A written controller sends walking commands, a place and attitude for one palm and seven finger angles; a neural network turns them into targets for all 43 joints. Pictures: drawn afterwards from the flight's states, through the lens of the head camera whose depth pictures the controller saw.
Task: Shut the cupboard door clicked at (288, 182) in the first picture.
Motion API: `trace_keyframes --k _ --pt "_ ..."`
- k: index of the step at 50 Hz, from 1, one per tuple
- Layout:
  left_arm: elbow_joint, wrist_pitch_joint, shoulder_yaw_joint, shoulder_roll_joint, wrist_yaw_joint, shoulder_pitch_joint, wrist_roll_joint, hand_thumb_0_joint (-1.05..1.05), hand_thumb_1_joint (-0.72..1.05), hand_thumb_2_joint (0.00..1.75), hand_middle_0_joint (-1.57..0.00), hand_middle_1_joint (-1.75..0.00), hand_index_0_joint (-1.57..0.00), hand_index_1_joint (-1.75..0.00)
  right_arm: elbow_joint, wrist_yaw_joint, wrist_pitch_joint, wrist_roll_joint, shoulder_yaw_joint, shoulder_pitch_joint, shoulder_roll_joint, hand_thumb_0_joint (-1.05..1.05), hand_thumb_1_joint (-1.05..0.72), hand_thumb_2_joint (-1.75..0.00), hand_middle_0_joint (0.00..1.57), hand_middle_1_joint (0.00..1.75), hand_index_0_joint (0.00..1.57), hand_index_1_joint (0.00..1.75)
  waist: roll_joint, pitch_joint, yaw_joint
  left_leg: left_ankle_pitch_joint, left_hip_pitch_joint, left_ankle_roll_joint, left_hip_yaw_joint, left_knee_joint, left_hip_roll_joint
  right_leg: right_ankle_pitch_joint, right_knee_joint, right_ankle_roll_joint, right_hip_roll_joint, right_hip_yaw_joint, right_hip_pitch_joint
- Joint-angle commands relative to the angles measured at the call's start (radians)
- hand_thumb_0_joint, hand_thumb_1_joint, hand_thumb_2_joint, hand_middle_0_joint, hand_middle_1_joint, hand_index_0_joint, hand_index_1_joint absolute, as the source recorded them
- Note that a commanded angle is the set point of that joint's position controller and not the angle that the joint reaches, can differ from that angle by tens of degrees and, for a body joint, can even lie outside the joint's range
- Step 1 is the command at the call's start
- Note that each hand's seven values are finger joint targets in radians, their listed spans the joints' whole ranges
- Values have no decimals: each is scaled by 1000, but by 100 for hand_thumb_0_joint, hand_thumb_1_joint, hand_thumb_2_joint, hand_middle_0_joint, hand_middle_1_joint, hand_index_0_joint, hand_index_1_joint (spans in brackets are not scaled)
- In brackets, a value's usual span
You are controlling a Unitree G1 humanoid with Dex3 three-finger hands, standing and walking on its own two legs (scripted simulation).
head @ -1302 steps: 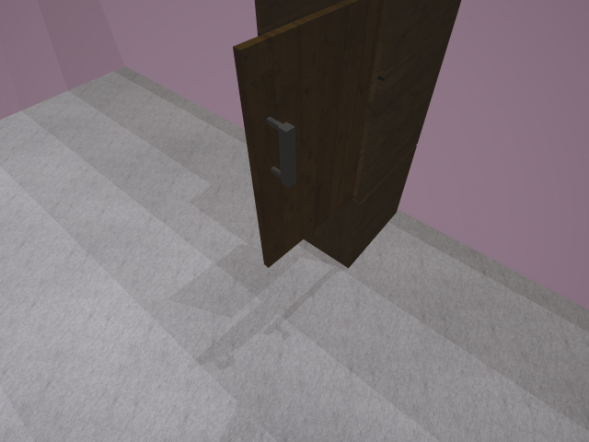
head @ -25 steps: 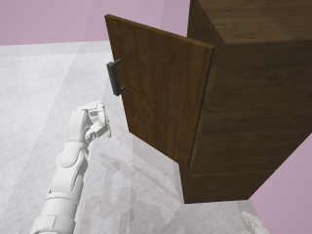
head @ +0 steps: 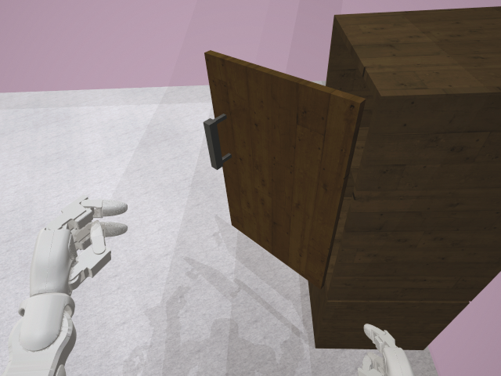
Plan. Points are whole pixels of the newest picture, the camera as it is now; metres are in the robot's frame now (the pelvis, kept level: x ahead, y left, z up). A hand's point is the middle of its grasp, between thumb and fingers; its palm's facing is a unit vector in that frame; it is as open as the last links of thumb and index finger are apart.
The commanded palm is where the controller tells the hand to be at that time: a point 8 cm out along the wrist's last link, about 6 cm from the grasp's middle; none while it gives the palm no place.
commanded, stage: draw the hand back to the body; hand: left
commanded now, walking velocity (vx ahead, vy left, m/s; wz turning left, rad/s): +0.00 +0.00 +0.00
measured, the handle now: (219, 141) +0.63 +0.16 +0.04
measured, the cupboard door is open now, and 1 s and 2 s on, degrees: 49 49 49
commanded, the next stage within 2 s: step back with the hand held close in 0.58 s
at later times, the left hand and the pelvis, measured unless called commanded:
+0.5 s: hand (58, 277) +0.19 +0.26 +0.15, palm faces +0.47 -0.80 -0.38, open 7.3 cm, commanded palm +0.14 +0.30 +0.17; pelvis +0.00 +0.00 +0.00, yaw +0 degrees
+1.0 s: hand (51, 276) +0.19 +0.28 +0.15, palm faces +0.36 -0.78 -0.50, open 7.4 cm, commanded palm +0.13 +0.32 +0.17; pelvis -0.01 +0.02 -0.01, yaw +0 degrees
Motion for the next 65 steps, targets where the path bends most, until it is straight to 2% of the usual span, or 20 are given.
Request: trace_keyframes --k 1,6,10,14,15,23,29,35,36,37,39,40,43,47,51,54,58,59,63,65 --pt "-280 -68 173 201 19 -68 -2 0 90 90 -45 -57 -45 -57 -169 -3 -59 -4 -56 -149 -107 0 -90 -90 20 30 20 30 -24 -107 4 243 -54 -8 -17 -53 32 187 -46 4 -24 33 101" --pt "-354 -82 245 235 32 46 -2 0 90 90 -31 -42 -31 -42 -161 0 -85 -3 -63 -143 -108 0 -90 -90 20 30 20 30 9 -87 12 267 -66 -15 -21 -47 37 186 -43 6 -24 28 94" --pt "-386 -87 312 269 40 137 -7 0 90 90 -20 -30 -20 -30 -159 -3 -101 1 -73 -134 -110 0 -90 -90 20 30 20 30 -22 -77 18 259 -74 -13 -13 -40 40 180 -48 9 -24 31 84" --pt "-333 -84 223 189 35 83 4 0 90 90 -20 -30 -20 -30 -134 -2 -116 0 -79 -125 -121 0 -90 -90 20 30 20 30 -27 11 -9 201 -73 -7 -12 -51 41 112 -64 12 -29 31 9" --pt "-321 -83 229 199 39 59 5 0 90 90 -20 -30 -20 -30 -131 -5 -117 -2 -80 -123 -127 0 -90 -90 20 30 20 30 -34 17 -9 173 -75 -4 -16 -55 39 84 -69 12 -28 30 -2" --pt "-385 -97 281 262 57 57 11 0 90 90 -20 -30 -20 -30 -132 -16 -140 -7 -75 -132 -123 0 -90 -90 20 30 20 30 0 -89 15 180 -58 -4 -22 -52 30 94 -61 7 -30 37 72" --pt "-363 -89 272 230 49 92 7 0 90 90 -20 -30 -20 -30 -132 -10 -137 -8 -68 -133 -109 0 -90 -90 20 30 20 30 6 -23 12 210 -79 -12 -17 -57 35 127 -63 5 -27 34 61" --pt "-336 -83 269 222 39 101 3 0 90 90 -20 -30 -20 -30 -136 -6 -124 -6 -76 -127 -113 0 -90 -90 20 30 20 30 -27 -32 11 216 -69 -8 -11 -56 39 130 -62 9 -27 33 56" --pt "-407 -125 381 341 52 -17 10 0 90 90 -20 -30 -20 -30 -173 0 -101 1 -94 -125 -152 0 -90 -90 20 30 20 30 -18 -6 -26 135 -168 15 -50 0 62 155 -96 -3 -87 143 -7" --pt "-317 -130 333 270 49 108 6 0 90 90 -20 -30 -20 -30 -154 -2 -89 -4 -97 -110 -141 0 -90 -90 20 30 20 30 -76 -31 -31 126 -157 15 -60 39 60 149 -104 -18 -129 162 -27" --pt "-319 -134 299 243 46 161 13 0 90 90 -20 -30 -20 -30 -157 4 -70 -5 -99 -114 -134 0 -90 -90 20 30 20 30 -120 -58 -37 135 -156 9 -57 85 55 193 -97 -33 -169 180 -48" --pt "-342 -140 291 240 48 173 13 0 90 90 -20 -30 -20 -30 -163 6 -61 -4 -104 -107 -139 0 -90 -90 20 30 20 30 -105 -87 -40 137 -166 5 -55 103 54 205 -82 -42 -185 179 -43" --pt "-404 -150 320 272 60 219 11 0 90 90 -20 -30 -20 -30 -173 2 -43 0 -114 -106 -144 0 -90 -90 20 30 20 30 -69 -166 -44 212 -171 -4 -58 112 65 322 -11 -47 -194 160 -13" --pt "-483 -155 369 316 74 267 6 0 90 90 -20 -30 -20 -30 -210 -11 -15 5 -121 -104 -150 0 -90 -90 20 30 20 30 -34 -242 -45 490 -166 -12 -81 90 106 491 126 -9 -132 101 26" --pt "-499 -151 395 328 74 286 3 0 90 90 -20 -30 -20 -30 -230 -22 0 1 -124 -98 -154 0 -90 -90 20 30 20 30 9 -237 -39 618 -205 -16 -113 62 149 407 199 16 -77 73 18" --pt "-469 -149 383 306 71 296 5 0 90 90 -20 -30 -20 -30 -232 -22 -3 -1 -126 -98 -155 0 -90 -90 20 30 20 30 0 -191 -39 457 -290 6 -136 13 174 276 212 24 -59 77 15" --pt "-438 -158 388 302 71 270 22 0 90 90 -20 -30 -20 -30 -229 -24 -13 -6 -129 -98 -175 0 -90 -90 20 30 20 30 25 -119 -38 77 -509 48 -170 -60 188 196 236 32 -44 97 82" --pt "-427 -160 359 272 69 255 23 0 90 90 -20 -30 -20 -30 -232 -23 -15 -3 -123 -96 -170 0 -90 -90 20 30 20 30 19 -88 -46 -21 -566 55 -175 -71 188 178 242 32 -49 107 88" --pt "-429 -177 375 295 74 197 50 0 90 90 -20 -30 -20 -30 -233 -22 -26 -3 -126 -91 -178 0 -90 -90 20 30 20 30 -21 -58 -51 -343 -706 79 -170 -57 158 90 213 25 -65 161 112" --pt "-438 -189 356 278 77 179 56 0 90 90 -20 -30 -20 -30 -236 -19 -34 -4 -125 -80 -170 0 -90 -90 20 30 20 30 -67 -47 -55 -392 -699 76 -157 6 129 -32 152 12 -91 205 45"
